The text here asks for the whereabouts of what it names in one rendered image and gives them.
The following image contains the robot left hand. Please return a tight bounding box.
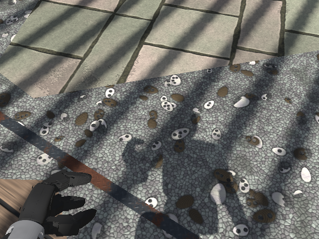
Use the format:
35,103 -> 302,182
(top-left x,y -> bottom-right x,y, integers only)
18,169 -> 97,237

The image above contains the robot left forearm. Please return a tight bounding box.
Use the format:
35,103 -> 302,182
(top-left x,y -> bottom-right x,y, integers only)
1,220 -> 45,239

